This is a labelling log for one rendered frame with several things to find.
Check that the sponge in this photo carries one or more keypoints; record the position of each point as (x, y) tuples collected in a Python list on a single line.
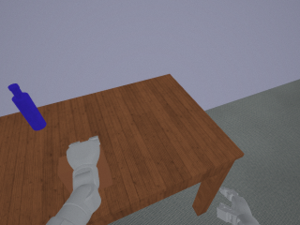
[(65, 172)]

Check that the robot left hand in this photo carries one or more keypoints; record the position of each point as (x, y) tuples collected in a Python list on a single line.
[(81, 153)]

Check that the robot right hand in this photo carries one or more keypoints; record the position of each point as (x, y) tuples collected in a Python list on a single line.
[(239, 206)]

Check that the table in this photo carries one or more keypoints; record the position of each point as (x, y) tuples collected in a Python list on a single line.
[(156, 138)]

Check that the robot left forearm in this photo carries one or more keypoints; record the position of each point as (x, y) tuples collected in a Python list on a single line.
[(84, 199)]

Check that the robot right forearm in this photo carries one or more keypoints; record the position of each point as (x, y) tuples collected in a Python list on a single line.
[(246, 219)]

